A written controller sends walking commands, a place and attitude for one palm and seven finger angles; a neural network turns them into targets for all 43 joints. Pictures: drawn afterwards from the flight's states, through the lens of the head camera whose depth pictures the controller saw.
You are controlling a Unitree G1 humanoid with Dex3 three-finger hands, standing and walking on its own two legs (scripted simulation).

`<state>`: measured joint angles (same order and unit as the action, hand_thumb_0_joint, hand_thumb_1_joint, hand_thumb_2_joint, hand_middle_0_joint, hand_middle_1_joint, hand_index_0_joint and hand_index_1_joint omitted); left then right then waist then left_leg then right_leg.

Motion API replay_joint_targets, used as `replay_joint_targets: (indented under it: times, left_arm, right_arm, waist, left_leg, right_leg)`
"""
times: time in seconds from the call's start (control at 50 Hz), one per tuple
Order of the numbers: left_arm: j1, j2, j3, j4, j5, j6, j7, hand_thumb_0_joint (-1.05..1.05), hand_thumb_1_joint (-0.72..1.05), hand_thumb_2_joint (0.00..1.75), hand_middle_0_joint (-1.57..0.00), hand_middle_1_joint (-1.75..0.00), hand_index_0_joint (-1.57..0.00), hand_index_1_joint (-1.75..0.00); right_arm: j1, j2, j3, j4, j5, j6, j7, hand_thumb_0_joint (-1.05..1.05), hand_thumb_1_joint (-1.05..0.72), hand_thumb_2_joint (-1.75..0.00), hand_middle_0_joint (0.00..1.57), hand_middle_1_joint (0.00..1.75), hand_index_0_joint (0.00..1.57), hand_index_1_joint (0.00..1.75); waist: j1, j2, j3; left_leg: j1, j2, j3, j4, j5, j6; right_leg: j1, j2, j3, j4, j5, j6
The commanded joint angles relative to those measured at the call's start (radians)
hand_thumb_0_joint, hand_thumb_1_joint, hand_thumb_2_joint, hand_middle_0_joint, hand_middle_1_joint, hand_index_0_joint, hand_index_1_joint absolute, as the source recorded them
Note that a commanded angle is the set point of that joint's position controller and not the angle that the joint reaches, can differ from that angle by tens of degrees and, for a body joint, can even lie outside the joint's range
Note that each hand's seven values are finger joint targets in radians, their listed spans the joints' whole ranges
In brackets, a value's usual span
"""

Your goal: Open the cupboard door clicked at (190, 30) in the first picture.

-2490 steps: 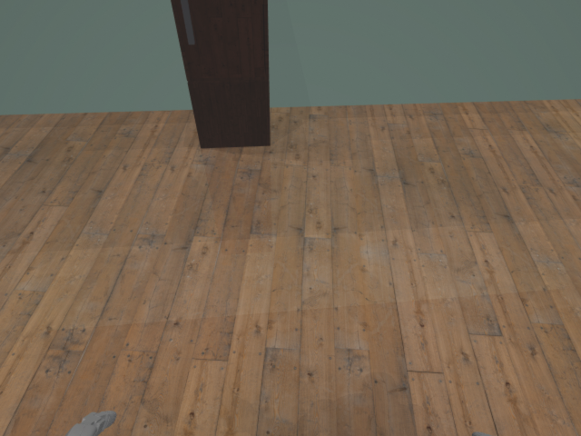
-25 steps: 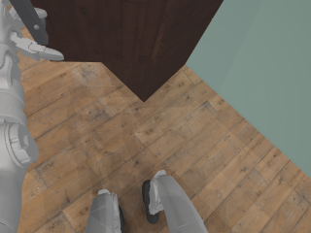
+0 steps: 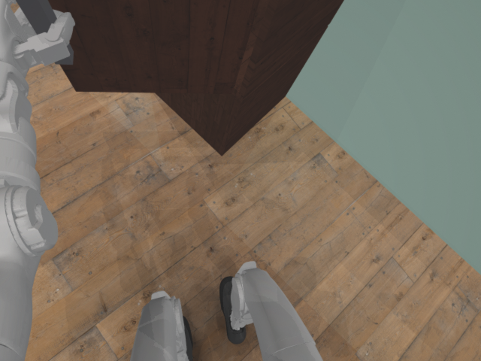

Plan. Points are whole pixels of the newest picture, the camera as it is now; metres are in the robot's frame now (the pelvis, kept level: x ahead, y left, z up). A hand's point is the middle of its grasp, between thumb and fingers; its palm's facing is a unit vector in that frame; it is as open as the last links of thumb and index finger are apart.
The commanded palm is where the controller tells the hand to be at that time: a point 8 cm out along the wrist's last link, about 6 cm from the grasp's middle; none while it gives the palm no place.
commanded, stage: close the thumb around the handle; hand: left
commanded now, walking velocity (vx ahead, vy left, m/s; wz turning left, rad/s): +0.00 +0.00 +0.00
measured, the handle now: (41, 0) +0.63 +0.19 +0.05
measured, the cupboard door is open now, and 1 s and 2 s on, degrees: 49 77 100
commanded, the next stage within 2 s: pull the door open along its arc in 0.14 s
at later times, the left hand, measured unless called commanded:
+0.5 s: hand (60, 46) +0.57 +0.17 +0.04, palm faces -0.05 -1.00 -0.02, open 6.0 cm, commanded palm +0.52 +0.19 +0.04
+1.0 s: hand (116, 132) +0.44 +0.11 +0.05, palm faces +0.29 -0.96 +0.07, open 6.4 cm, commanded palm +0.38 +0.16 +0.04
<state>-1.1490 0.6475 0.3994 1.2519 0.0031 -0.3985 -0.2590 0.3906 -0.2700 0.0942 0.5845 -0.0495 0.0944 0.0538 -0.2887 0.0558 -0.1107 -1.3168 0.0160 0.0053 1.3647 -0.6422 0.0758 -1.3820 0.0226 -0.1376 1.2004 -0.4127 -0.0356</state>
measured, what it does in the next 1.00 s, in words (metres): stands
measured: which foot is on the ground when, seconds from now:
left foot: down 0.00-1.00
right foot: down 0.00-1.00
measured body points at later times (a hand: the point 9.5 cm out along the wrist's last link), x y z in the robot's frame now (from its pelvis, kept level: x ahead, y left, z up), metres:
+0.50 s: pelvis +0.01 +0.00 +0.01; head +0.21 +0.03 +0.41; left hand +0.56 +0.22 +0.05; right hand -0.02 -0.26 -0.09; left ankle -0.02 +0.07 -0.60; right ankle +0.07 -0.11 -0.60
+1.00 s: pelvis +0.02 +0.00 +0.03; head +0.16 +0.01 +0.46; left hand +0.42 +0.16 +0.05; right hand +0.15 -0.24 -0.09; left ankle -0.02 +0.07 -0.60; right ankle +0.07 -0.11 -0.60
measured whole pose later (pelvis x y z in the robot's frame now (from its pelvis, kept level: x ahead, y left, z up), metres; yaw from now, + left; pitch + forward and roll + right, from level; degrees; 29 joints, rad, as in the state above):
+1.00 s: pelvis +0.02 +0.00 +0.03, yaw +1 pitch +27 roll -2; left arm -0.43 0.01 0.14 0.65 -0.02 -0.52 0.32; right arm 0.23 -0.23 0.00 0.50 -0.05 0.06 0.10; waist -0.09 0.03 -0.19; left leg -1.05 -0.02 0.06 1.21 -0.63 0.07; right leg -1.17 0.01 -0.06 1.14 -0.44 -0.03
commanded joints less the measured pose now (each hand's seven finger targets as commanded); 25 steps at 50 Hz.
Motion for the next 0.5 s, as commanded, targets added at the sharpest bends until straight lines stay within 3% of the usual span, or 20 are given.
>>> replay_joint_targets:
  times: [0.0,0.06,0.1,0.14,0.18,0.2,0.22,0.24,0.32,0.36,0.4,0.46,0.48]
  left_arm:
    - [-0.432,0.215,0.029,-0.232,-0.027,-0.067,0.002,0.00,0.90,0.90,-0.40,-1.35,-0.40,-1.35]
    - [-0.437,0.211,0.030,-0.235,-0.032,-0.061,0.005,0.00,0.90,0.90,-0.40,-1.35,-0.40,-1.35]
    - [-0.447,0.206,0.021,-0.234,-0.024,-0.069,0.014,0.00,0.90,0.90,-0.40,-1.35,-0.40,-1.35]
    - [-0.429,0.208,0.028,-0.220,-0.022,-0.070,0.018,0.00,0.90,0.90,-0.40,-1.35,-0.40,-1.35]
    - [-0.421,0.243,0.050,-0.210,-0.017,-0.077,0.017,0.00,0.90,0.90,-0.40,-1.35,-0.40,-1.35]
    - [-0.426,0.245,0.044,-0.199,-0.011,-0.077,0.016,0.00,0.90,0.90,-0.40,-1.35,-0.40,-1.35]
    - [-0.424,0.238,0.040,-0.177,-0.012,-0.071,0.016,0.00,0.90,0.90,-0.40,-1.35,-0.40,-1.35]
    - [-0.429,0.156,-0.017,-0.195,-0.020,-0.068,0.011,0.00,0.90,0.90,-0.40,-1.35,-0.40,-1.35]
    - [-0.351,0.191,0.024,-0.243,-0.033,-0.084,0.005,0.00,0.90,0.90,-0.40,-1.35,-0.40,-1.35]
    - [-0.293,0.174,0.023,-0.252,-0.042,-0.078,-0.002,0.00,0.90,0.90,-0.40,-1.35,-0.40,-1.35]
    - [-0.232,0.166,0.023,-0.272,-0.049,-0.079,-0.008,0.00,0.90,0.90,-0.40,-1.35,-0.40,-1.35]
    - [-0.135,0.133,0.021,-0.320,-0.076,-0.074,-0.013,0.00,0.90,0.90,-0.40,-1.35,-0.40,-1.35]
    - [-0.096,0.128,0.021,-0.351,-0.082,-0.079,-0.015,0.00,0.90,0.90,-0.40,-1.35,-0.40,-1.35]
  right_arm:
    - [0.255,-0.217,-0.084,-0.007,0.000,0.006,-0.010,0.00,-0.90,-0.90,0.20,0.30,0.20,0.30]
    - [0.253,-0.212,-0.083,-0.007,0.002,0.006,-0.010,0.00,-0.90,-0.90,0.20,0.30,0.20,0.30]
    - [0.255,-0.211,-0.082,-0.004,0.000,0.004,-0.009,0.00,-0.90,-0.90,0.20,0.30,0.20,0.30]
    - [0.255,-0.209,-0.081,-0.003,-0.001,0.003,-0.008,0.00,-0.90,-0.90,0.20,0.30,0.20,0.30]
    - [0.252,-0.210,-0.077,-0.009,0.001,0.002,-0.010,0.00,-0.90,-0.90,0.20,0.30,0.20,0.30]
    - [0.249,-0.210,-0.077,-0.006,0.001,0.003,-0.013,0.00,-0.90,-0.90,0.20,0.30,0.20,0.30]
    - [0.247,-0.209,-0.075,-0.005,0.002,0.002,-0.013,0.00,-0.90,-0.90,0.20,0.30,0.20,0.30]
    - [0.244,-0.201,-0.078,-0.008,0.001,-0.001,-0.009,0.00,-0.90,-0.90,0.20,0.30,0.20,0.30]
    - [0.244,-0.208,-0.086,-0.015,0.002,-0.002,-0.005,0.00,-0.90,-0.90,0.20,0.30,0.20,0.30]
    - [0.238,-0.206,-0.088,-0.023,0.005,0.002,-0.002,0.00,-0.90,-0.90,0.20,0.30,0.20,0.30]
    - [0.232,-0.206,-0.092,-0.033,0.011,0.004,-0.001,0.00,-0.90,-0.90,0.20,0.30,0.20,0.30]
    - [0.211,-0.199,-0.099,-0.052,0.020,0.006,0.002,0.00,-0.90,-0.90,0.20,0.30,0.20,0.30]
    - [0.210,-0.199,-0.102,-0.060,0.023,0.006,0.002,0.00,-0.90,-0.90,0.20,0.30,0.20,0.30]
  waist:
    - [-0.011,0.238,-0.663]
    - [-0.017,0.208,-0.635]
    - [-0.016,0.242,-0.635]
    - [-0.016,0.223,-0.613]
    - [-0.012,0.201,-0.613]
    - [-0.015,0.218,-0.606]
    - [-0.019,0.208,-0.587]
    - [-0.030,0.213,-0.587]
    - [0.016,0.250,-0.667]
    - [0.026,0.212,-0.656]
    - [0.044,0.212,-0.663]
    - [0.062,0.140,-0.655]
    - [0.075,0.152,-0.674]
  left_leg:
    - [0.458,0.024,-0.158,-0.155,0.656,-0.072]
    - [0.423,0.022,-0.148,-0.162,0.623,-0.064]
    - [0.445,0.022,-0.153,-0.161,0.638,-0.070]
    - [0.421,0.020,-0.142,-0.161,0.614,-0.065]
    - [0.385,0.017,-0.133,-0.159,0.593,-0.056]
    - [0.379,0.016,-0.132,-0.157,0.588,-0.058]
    - [0.354,0.014,-0.125,-0.154,0.565,-0.053]
    - [0.360,0.012,-0.123,-0.156,0.560,-0.052]
    - [0.446,0.017,-0.136,-0.164,0.653,-0.071]
    - [0.438,0.017,-0.129,-0.172,0.657,-0.066]
    - [0.459,0.018,-0.132,-0.184,0.691,-0.070]
    - [0.409,0.009,-0.107,-0.204,0.634,-0.056]
    - [0.437,0.010,-0.111,-0.214,0.664,-0.059]
  right_leg:
    - [0.389,0.029,0.086,-0.064,0.319,0.000]
    - [0.413,0.030,0.089,-0.073,0.323,0.002]
    - [0.382,0.029,0.088,-0.069,0.313,0.001]
    - [0.397,0.030,0.090,-0.075,0.309,0.000]
    - [0.424,0.031,0.097,-0.069,0.319,-0.003]
    - [0.417,0.029,0.098,-0.068,0.315,-0.001]
    - [0.419,0.030,0.101,-0.071,0.309,-0.001]
    - [0.417,0.028,0.101,-0.075,0.311,0.000]
    - [0.430,0.026,0.096,-0.067,0.342,-0.003]
    - [0.458,0.027,0.095,-0.073,0.359,-0.002]
    - [0.472,0.025,0.094,-0.075,0.375,-0.001]
    - [0.560,0.026,0.105,-0.096,0.404,0.000]
    - [0.569,0.025,0.104,-0.095,0.413,-0.002]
